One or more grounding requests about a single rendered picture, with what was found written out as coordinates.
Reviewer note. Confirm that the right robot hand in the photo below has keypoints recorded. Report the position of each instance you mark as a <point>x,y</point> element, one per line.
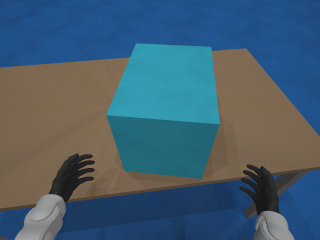
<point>265,198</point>

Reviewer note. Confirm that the right robot forearm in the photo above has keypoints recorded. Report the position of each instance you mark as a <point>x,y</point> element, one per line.
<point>271,225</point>

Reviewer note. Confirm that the carton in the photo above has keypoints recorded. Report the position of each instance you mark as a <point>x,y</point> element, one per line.
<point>164,115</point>

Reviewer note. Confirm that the left robot forearm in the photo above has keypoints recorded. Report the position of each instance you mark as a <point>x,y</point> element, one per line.
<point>45,220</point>

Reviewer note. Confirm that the left robot hand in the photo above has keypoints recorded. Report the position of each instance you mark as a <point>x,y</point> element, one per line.
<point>66,180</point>

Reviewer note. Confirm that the table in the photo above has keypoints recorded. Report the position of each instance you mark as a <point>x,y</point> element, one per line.
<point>50,112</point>

